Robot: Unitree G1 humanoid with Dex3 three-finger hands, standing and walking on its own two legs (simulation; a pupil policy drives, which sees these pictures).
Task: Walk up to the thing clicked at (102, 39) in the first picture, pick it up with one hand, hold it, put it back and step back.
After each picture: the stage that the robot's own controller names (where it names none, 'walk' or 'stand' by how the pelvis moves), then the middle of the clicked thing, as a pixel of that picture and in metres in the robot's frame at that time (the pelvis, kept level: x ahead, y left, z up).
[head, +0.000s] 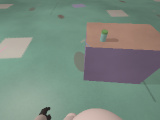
stand; (103, 36) +0.85 -0.10 +0.02
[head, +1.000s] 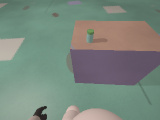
walk; (90, 36) +0.75 +0.07 +0.05
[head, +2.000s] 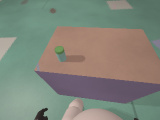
stand; (60, 54) +0.44 +0.28 +0.04
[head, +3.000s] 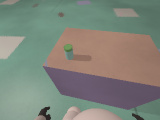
stand; (69, 52) +0.50 +0.21 +0.05
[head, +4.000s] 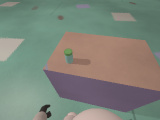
stand; (68, 56) +0.49 +0.20 +0.02
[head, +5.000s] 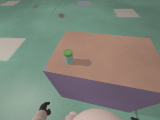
stand; (68, 57) +0.47 +0.20 +0.02
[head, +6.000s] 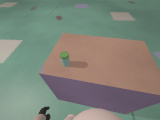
stand; (65, 59) +0.46 +0.22 +0.02
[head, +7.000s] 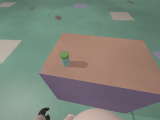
stand; (65, 59) +0.45 +0.22 +0.02
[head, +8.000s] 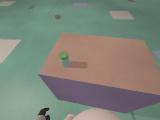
rise first; (64, 59) +0.45 +0.23 +0.02
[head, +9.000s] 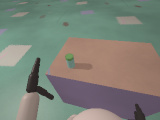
rise first; (70, 61) +0.46 +0.22 +0.02
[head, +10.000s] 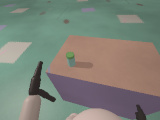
go down; (70, 59) +0.46 +0.22 +0.02
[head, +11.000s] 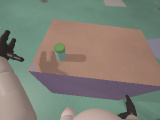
go down; (60, 52) +0.45 +0.20 +0.05
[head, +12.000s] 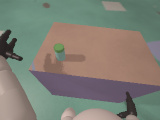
go down; (60, 52) +0.47 +0.21 +0.06
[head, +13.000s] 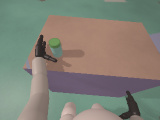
close in; (56, 48) +0.46 +0.22 +0.09
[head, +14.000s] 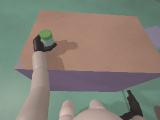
lift; (48, 41) +0.51 +0.24 +0.10
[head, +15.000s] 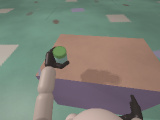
lift; (61, 57) +0.34 +0.18 +0.20
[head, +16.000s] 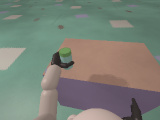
lift; (66, 58) +0.33 +0.17 +0.19
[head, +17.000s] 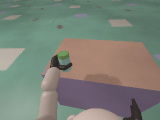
hold; (64, 61) +0.34 +0.18 +0.17
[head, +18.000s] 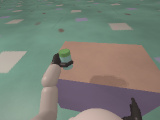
crouch; (66, 59) +0.34 +0.17 +0.19
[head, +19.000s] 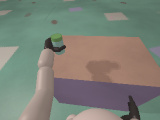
crouch; (58, 44) +0.44 +0.21 +0.21
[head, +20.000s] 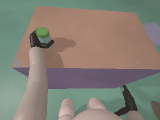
lower; (45, 38) +0.52 +0.24 +0.10
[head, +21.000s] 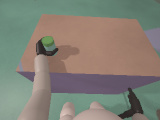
lower; (50, 46) +0.48 +0.23 +0.09
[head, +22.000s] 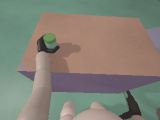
lower; (51, 44) +0.49 +0.23 +0.09
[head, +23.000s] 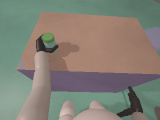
lower; (50, 43) +0.49 +0.23 +0.09
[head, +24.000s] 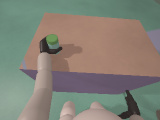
open; (53, 44) +0.48 +0.22 +0.09
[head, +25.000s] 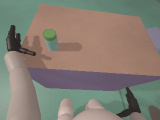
rise; (51, 40) +0.48 +0.22 +0.10
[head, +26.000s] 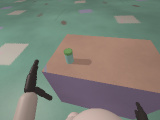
sink last; (69, 56) +0.48 +0.22 +0.06
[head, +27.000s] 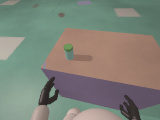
stand; (69, 52) +0.49 +0.21 +0.07
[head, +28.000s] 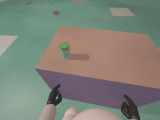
stand; (65, 51) +0.48 +0.22 +0.08
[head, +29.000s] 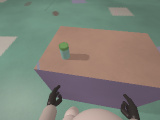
stand; (64, 51) +0.47 +0.22 +0.09
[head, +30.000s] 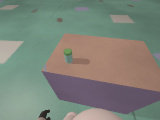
stand; (68, 56) +0.49 +0.21 +0.03
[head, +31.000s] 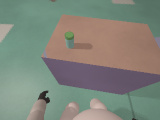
walk; (69, 40) +0.56 +0.18 +0.04
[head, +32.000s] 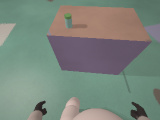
walk; (68, 21) +0.81 +0.28 +0.05
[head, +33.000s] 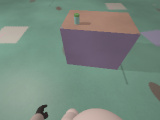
stand; (76, 19) +1.08 +0.26 +0.04
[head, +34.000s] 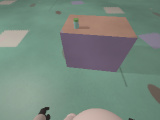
stand; (76, 23) +1.08 +0.25 +0.02
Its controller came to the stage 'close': yes
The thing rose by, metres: 0.23
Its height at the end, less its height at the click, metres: +0.00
